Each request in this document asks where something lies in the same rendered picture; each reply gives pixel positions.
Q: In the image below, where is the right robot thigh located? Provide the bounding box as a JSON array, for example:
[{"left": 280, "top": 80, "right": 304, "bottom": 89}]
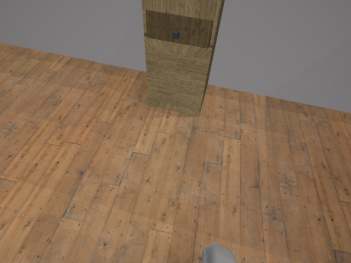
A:
[{"left": 201, "top": 245, "right": 238, "bottom": 263}]

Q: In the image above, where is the cabinet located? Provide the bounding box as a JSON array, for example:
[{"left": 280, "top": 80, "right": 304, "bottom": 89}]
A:
[{"left": 142, "top": 0, "right": 225, "bottom": 117}]

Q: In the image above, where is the drawer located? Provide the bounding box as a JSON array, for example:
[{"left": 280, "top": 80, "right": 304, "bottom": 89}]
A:
[{"left": 146, "top": 10, "right": 214, "bottom": 49}]

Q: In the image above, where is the handle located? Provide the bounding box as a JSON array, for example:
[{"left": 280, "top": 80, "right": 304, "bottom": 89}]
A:
[{"left": 172, "top": 29, "right": 179, "bottom": 39}]

